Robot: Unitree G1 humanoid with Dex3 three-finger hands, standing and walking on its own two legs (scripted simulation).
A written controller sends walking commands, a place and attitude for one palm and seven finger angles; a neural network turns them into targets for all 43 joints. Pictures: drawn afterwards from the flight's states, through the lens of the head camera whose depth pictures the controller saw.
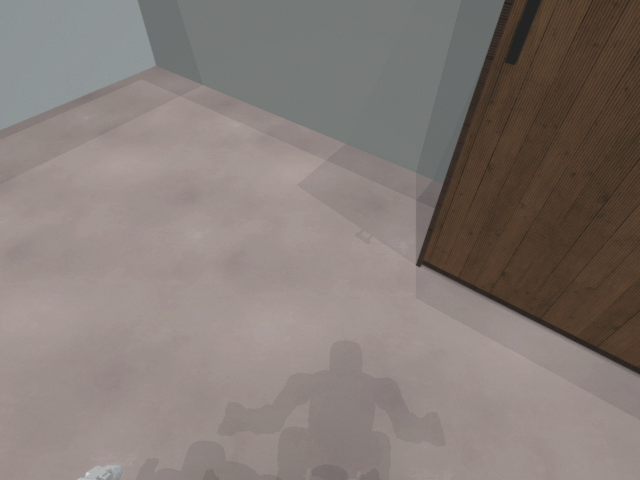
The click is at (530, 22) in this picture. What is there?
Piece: wardrobe's sliding door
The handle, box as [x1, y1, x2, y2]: [505, 0, 541, 64]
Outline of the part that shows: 541,0 528,0 505,62 512,64 516,62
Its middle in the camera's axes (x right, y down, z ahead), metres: +0.46 -0.48 +0.86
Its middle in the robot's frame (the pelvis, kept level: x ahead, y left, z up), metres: +1.01 -0.41 +0.18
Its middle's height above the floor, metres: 0.95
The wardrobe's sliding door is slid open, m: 0.00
